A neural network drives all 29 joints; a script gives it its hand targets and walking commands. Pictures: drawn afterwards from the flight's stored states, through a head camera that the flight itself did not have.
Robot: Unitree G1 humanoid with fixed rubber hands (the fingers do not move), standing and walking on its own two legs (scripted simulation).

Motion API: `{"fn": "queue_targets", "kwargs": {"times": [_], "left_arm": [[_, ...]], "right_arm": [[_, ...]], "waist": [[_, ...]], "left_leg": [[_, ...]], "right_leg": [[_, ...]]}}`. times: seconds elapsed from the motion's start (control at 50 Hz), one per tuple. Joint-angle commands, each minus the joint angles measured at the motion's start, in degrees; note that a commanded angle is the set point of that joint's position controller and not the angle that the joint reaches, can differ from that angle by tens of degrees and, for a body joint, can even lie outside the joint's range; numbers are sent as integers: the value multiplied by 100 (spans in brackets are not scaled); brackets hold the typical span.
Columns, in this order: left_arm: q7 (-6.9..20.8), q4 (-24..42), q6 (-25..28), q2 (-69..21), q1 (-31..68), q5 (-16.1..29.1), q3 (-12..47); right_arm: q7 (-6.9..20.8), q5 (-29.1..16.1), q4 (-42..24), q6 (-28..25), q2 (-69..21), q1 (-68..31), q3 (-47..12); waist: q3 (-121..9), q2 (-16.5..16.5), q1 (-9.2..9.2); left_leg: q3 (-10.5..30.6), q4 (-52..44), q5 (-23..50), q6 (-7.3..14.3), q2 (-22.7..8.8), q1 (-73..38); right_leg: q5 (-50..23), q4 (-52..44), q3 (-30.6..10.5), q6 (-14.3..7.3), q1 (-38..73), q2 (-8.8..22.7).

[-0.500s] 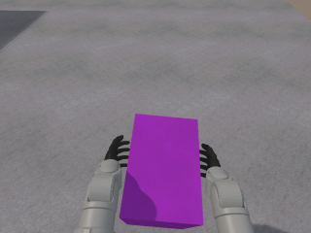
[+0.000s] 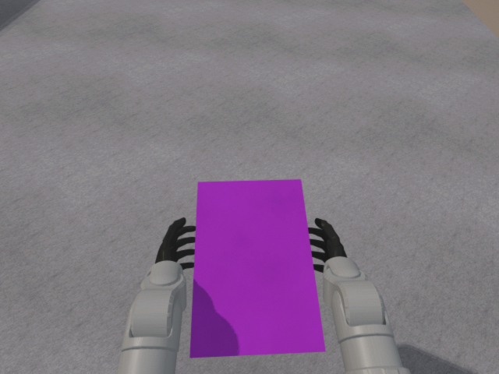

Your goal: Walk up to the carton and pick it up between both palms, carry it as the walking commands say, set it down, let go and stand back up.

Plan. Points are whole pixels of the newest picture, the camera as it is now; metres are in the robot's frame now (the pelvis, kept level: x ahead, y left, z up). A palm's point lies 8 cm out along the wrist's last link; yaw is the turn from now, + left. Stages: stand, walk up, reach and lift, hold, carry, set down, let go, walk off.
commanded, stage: carry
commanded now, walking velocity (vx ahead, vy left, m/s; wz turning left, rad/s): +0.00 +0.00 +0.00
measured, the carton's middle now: (251, 275) +0.31 +0.01 -0.06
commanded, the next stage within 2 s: none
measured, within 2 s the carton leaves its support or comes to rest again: neither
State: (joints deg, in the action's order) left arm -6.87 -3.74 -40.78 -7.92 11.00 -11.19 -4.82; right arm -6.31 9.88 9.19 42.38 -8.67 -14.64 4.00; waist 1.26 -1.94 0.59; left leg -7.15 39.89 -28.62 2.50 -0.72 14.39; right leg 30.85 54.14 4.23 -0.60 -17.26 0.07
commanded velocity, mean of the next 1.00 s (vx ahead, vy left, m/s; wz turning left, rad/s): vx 0.00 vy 0.00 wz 0.00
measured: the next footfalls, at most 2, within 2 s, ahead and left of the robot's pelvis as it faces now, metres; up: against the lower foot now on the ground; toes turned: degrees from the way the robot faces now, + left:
right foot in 0.14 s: +0.12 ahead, -0.10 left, +0.00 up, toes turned -5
left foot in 0.38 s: +0.27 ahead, +0.11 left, +0.00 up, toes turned +4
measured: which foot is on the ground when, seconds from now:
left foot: down 0.00-0.16, up 0.18-0.36, down 0.38-0.68, up 0.70-0.80, down 0.82-1.00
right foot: up 0.00-0.12, down 0.14-0.42, up 0.44-0.60, down 0.62-0.88, up 0.90-0.98, down 1.00-1.00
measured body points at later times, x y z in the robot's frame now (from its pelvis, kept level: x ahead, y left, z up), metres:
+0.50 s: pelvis +0.24 +0.01 +0.00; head +0.29 +0.03 +0.45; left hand +0.55 +0.16 +0.01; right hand +0.56 -0.11 +0.01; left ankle +0.23 +0.10 -0.71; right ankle +0.12 -0.09 -0.66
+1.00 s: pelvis +0.46 +0.01 -0.01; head +0.47 +0.00 +0.44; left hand +0.76 +0.15 +0.02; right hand +0.77 -0.12 +0.01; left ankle +0.34 +0.11 -0.71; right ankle +0.41 -0.08 -0.72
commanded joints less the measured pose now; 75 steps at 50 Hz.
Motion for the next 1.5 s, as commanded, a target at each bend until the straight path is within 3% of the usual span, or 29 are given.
{"fn": "queue_targets", "kwargs": {"times": [0.0,0.1,0.14,0.16,0.22,0.32,0.34,0.36,0.38,0.56,0.62,0.66,0.74,0.78,0.82,0.86,0.96,1.0,1.02,1.04,1.14,1.18,1.2,1.22,1.3,1.36,1.38,1.42,1.48], "left_arm": [[1522,846,289,-5899,3382,1794,3751],[1544,202,101,-5896,2420,1611,3398],[1517,-362,159,-5723,2002,1260,2961],[1445,-439,240,-5774,2030,1108,2927],[1440,28,315,-6024,2616,1330,3107],[1445,611,216,-5876,2615,1609,3591],[1443,926,175,-5798,2715,1734,3691],[1457,1070,140,-5767,2674,1875,3840],[1461,1280,203,-5760,3118,1849,3863],[1550,243,146,-5872,2498,1707,3604],[1575,-506,168,-5759,1920,1412,3058],[1497,-752,254,-5682,2390,1094,2706],[1482,-292,205,-5792,2597,1355,2954],[1471,-30,141,-5697,2410,1359,3112],[1499,178,144,-5687,2690,1395,3189],[1545,185,159,-5801,2772,1519,3432],[1623,460,149,-5979,3358,1872,3595],[1589,-6,195,-5751,2708,1635,3291],[1535,-458,250,-5763,2589,1373,3057],[1496,-292,294,-5844,2714,1362,3089],[1485,452,227,-5803,2699,1651,3465],[1481,708,151,-5673,2928,1693,3522],[1511,779,170,-5843,2873,1664,3616],[1508,688,198,-5890,2955,1677,3723],[1542,904,297,-5903,3499,1863,3764],[1533,590,152,-5833,2560,1745,3586],[1540,427,140,-5859,2351,1686,3470],[1486,-407,125,-5647,1783,1201,2887],[1402,22,332,-5888,2410,1220,3061]], "right_arm": [[1326,-1448,-1114,-476,-5527,-2943,-3079],[1321,-1453,-1239,-294,-5279,-2824,-3179],[1404,-1460,-1236,-327,-5272,-3276,-3277],[1472,-1626,-1367,-383,-5463,-3548,-3475],[1502,-1878,-1422,-527,-5476,-3959,-3648],[1421,-1694,-1278,-402,-5467,-2942,-3387],[1406,-1709,-1397,-386,-5460,-2897,-3322],[1393,-1691,-1294,-370,-5361,-2509,-3175],[1340,-1584,-1232,-415,-5324,-2762,-3025],[1347,-1427,-1284,-412,-5321,-2878,-3205],[1390,-1504,-1312,-348,-5233,-3338,-3404],[1448,-1616,-1292,-465,-5300,-4156,-3457],[1485,-1839,-1134,-377,-5448,-3825,-3519],[1500,-1674,-741,-272,-5464,-3177,-3307],[1453,-1465,-503,-313,-5563,-2827,-3125],[1439,-1375,-359,-390,-5426,-2399,-2948],[1333,-1372,-848,-308,-5503,-2875,-2918],[1351,-1482,-1062,-319,-5410,-3281,-3121],[1415,-1571,-1247,-423,-5483,-3784,-3298],[1426,-1607,-1305,-466,-5554,-3958,-3404],[1441,-1743,-1279,-390,-5523,-3189,-3467],[1409,-1594,-900,-314,-5498,-2709,-3187],[1377,-1394,-592,-353,-5612,-2325,-3075],[1392,-1390,-510,-405,-5508,-2249,-2956],[1332,-1480,-1146,-432,-5539,-2944,-3129],[1332,-1567,-1373,-312,-5422,-2777,-3358],[1341,-1633,-1481,-291,-5350,-2907,-3475],[1436,-1521,-1348,-280,-5296,-3311,-3504],[1521,-1895,-1304,-478,-5488,-3792,-3761]], "waist": [[-1967,1345,-355],[-2619,740,24],[-2976,-1940,387],[-2691,-2079,301],[-1506,-701,219],[-2797,-540,-95],[-3235,-170,-255],[-3517,1471,-356],[-3626,1911,-266],[-2813,1155,-109],[-3030,-1414,137],[-2365,-1907,172],[-2126,-1157,38],[-2934,-373,-92],[-3046,1403,-250],[-2473,2100,-250],[-2525,1201,-37],[-2785,-1498,204],[-2300,-2025,212],[-2073,-1582,168],[-2714,-860,-86],[-3351,1365,-360],[-3125,2257,-281],[-2790,2237,-268],[-1757,1330,-435],[-2385,998,-160],[-2677,396,85],[-3177,-2040,287],[-2035,-891,238]], "left_leg": [[1899,-331,10288,741,-1415,-4111],[321,836,8941,78,-902,-1572],[356,3631,1002,-622,621,1486],[968,3621,-1020,-460,490,2263],[831,2741,-1614,-133,70,3640],[-125,-1250,2253,-174,418,310],[391,-1251,4636,65,43,-1291],[2079,-831,9402,799,-1400,-2741],[2498,-662,11330,1227,-1873,-3215],[1062,-137,8652,514,-1187,-2338],[264,1226,2422,-331,42,633],[490,721,-758,-189,188,1982],[20,-609,819,-112,235,1021],[515,-829,4247,183,-225,-937],[1540,-313,9946,904,-1349,-2830],[1774,-198,11279,914,-1655,-3971],[594,391,8650,154,-1034,-1638],[-11,2412,2292,-419,122,1003],[392,1933,-777,-337,385,2023],[421,1521,-1069,-219,189,2331],[-175,-1184,2266,17,222,83],[1860,-469,10251,1043,-1439,-3092],[2252,-353,11768,1359,-1719,-3829],[2276,-412,11716,1203,-1748,-4267],[1897,-223,10413,711,-1407,-4296],[576,237,9002,290,-946,-2392],[96,1202,7875,21,-799,-1140],[521,3656,-486,-426,841,1426],[996,3895,-1157,-117,263,2929]], "right_leg": [[412,-128,62,-62,-3266,-155],[-3459,-2413,363,-268,514,-269],[-10852,-1982,-2525,-1907,3155,1827],[-11298,-1843,-2896,-2114,3528,2011],[-9495,-2094,-2060,-1328,3311,1669],[-8254,-957,-152,-456,2313,1003],[-6656,-405,103,-20,1214,766],[-3141,645,258,386,-247,137],[274,1050,-199,202,-766,-321],[-1522,-2428,18,25,-595,-66],[-9674,-1994,-1631,-989,2414,1551],[-10668,-1891,-1862,-1210,3184,1739],[-9333,-1821,-898,-530,2508,1201],[-7808,-1130,-442,-138,1440,1017],[-2528,79,55,220,-732,200],[747,-536,34,98,-2526,-62],[-2863,-2766,262,-145,245,-7],[-10275,-2028,-1753,-1193,2690,1592],[-11345,-1880,-2217,-1523,3269,1802],[-11189,-2016,-1899,-1281,3355,1687],[-9248,-950,-213,-248,2524,1070],[-3270,850,120,324,-513,259],[275,1092,-112,138,-1599,-310],[688,971,-226,58,-2511,-269],[628,48,254,-142,-3900,-266],[-1999,-2089,621,-126,-881,-487],[-4002,-2573,501,-287,895,-359],[-11777,-2182,-2874,-1897,3320,2000],[-10265,-2248,-2464,-1658,3157,1879]]}}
